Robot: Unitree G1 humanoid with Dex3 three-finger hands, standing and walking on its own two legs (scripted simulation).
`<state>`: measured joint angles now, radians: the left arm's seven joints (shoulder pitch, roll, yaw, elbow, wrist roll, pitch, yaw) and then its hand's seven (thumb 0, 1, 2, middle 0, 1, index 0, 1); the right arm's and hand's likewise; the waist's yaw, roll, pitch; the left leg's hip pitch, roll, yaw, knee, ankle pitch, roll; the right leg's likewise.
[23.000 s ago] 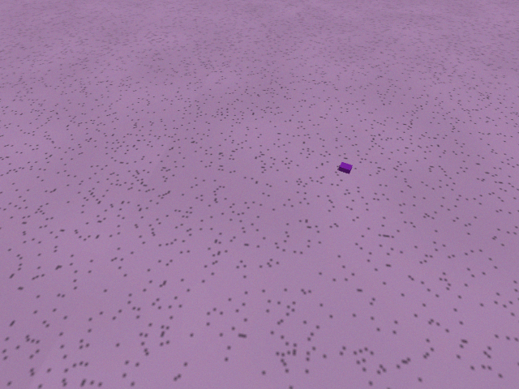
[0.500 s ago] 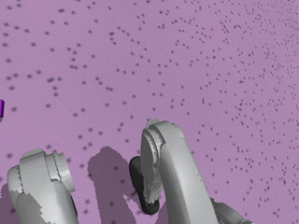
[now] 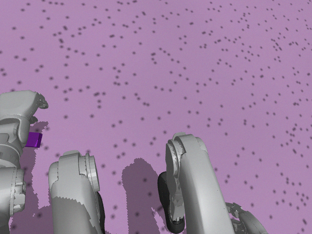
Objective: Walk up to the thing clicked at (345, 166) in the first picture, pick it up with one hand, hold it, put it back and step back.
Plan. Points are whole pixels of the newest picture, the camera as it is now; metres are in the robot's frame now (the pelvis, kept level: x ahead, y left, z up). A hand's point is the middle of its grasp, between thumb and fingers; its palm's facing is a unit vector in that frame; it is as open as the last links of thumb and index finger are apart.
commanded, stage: go down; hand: left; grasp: from above
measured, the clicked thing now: (29, 139) +0.40 +0.33 -0.31
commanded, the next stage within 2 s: lift in 0.06 s
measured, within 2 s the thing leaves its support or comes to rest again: neither
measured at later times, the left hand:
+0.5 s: hand out of the picture +0.39 +0.30 -0.03, palm faces -0.46 -0.09 -0.88, open 5.6 cm
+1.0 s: hand out of the picture +0.40 +0.32 +0.07, palm faces -0.40 -0.05 -0.91, open 10.7 cm
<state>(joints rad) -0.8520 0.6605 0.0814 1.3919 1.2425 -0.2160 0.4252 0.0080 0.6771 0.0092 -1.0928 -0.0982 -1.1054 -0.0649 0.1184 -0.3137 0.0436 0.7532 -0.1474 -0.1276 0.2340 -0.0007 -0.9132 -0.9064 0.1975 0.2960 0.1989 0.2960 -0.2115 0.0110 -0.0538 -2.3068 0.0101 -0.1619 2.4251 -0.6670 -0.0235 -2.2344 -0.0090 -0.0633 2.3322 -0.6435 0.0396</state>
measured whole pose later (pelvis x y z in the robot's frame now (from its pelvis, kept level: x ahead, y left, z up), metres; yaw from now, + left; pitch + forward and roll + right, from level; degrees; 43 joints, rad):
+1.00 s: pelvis +0.00 +0.01 +0.16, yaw +4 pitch +31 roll -5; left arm -0.61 0.58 -0.03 0.91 1.08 -0.07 0.14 0.00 0.01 0.56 -0.54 -0.56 -0.54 -0.56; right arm 0.17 -0.27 -0.03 0.69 0.00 0.01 0.03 0.00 -0.90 -0.90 0.20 0.30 0.20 0.30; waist -0.11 0.06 -0.18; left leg -1.83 0.02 -0.08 1.90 -0.62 0.01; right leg -1.77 -0.03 -0.03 1.83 -0.60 0.04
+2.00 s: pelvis +0.03 +0.02 +0.24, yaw +4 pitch +30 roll -5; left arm -0.57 0.57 0.01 0.99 1.12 -0.12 0.21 0.00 -0.23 0.73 -0.28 -0.87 -0.30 -0.83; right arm 0.21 -0.25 -0.05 0.73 -0.01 0.01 0.02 0.00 -0.90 -0.90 0.20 0.30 0.20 0.30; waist -0.10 0.04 -0.19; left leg -1.56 0.04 -0.05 1.64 -0.61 0.01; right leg -1.51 -0.02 -0.03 1.56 -0.58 0.04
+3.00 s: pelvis +0.03 +0.01 +0.27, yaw +4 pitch +29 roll -4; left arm -0.55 0.55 -0.01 1.05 1.12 -0.10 0.24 0.00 -0.23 0.74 -0.35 -0.72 -0.34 -0.72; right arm 0.22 -0.24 -0.04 0.73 -0.01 0.00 0.01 0.00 -0.90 -0.90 0.20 0.30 0.20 0.30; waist -0.11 0.03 -0.19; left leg -1.47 0.04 -0.05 1.55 -0.59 0.01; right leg -1.42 -0.02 -0.03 1.48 -0.56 0.04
